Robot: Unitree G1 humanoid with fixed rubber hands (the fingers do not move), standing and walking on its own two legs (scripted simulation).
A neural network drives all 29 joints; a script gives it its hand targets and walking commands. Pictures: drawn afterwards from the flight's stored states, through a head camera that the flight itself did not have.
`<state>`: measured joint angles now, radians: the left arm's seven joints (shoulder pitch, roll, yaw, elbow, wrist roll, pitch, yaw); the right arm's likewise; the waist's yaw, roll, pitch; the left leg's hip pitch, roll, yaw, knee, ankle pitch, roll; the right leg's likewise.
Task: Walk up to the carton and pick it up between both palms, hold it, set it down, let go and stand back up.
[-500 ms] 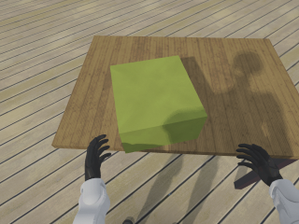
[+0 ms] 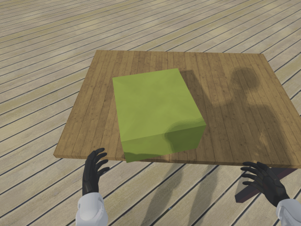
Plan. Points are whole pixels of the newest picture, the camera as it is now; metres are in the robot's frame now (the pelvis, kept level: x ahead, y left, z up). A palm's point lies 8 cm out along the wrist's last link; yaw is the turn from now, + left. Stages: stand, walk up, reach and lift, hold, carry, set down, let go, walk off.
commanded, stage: set down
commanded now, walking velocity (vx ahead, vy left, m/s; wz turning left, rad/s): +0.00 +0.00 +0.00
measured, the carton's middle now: (153, 112) +0.50 +0.04 -0.05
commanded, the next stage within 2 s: let go in 1.62 s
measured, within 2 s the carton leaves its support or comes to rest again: neither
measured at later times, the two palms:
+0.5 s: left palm (85, 191) +0.20 +0.20 -0.01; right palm (276, 199) +0.22 -0.28 -0.04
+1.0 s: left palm (75, 203) +0.18 +0.23 -0.04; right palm (265, 202) +0.21 -0.26 -0.05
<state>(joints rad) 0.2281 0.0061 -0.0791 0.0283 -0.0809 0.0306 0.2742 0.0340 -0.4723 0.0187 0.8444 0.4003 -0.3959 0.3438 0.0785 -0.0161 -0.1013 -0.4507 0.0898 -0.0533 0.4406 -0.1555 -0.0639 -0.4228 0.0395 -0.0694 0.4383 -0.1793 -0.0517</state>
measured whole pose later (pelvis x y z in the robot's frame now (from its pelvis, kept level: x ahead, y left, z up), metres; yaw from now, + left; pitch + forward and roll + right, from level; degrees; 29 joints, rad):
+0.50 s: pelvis +0.02 +0.01 +0.00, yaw +1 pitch +7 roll -1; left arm 0.31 0.05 -0.04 0.08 -0.08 0.03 0.18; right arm 0.13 -0.47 0.02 0.82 0.40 -0.39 0.30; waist 0.06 -0.02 -0.08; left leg -0.37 0.07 -0.05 0.44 -0.19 -0.07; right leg -0.34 0.02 -0.07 0.44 -0.22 -0.04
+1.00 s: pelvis +0.02 +0.01 +0.00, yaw +1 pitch +6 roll +0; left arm 0.30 0.14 -0.01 0.22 -0.08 0.06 0.11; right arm 0.14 -0.39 0.02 0.79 0.38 -0.29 0.21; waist 0.06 -0.03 -0.06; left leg -0.35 0.06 -0.05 0.44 -0.20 -0.06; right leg -0.31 0.01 -0.07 0.44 -0.22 -0.03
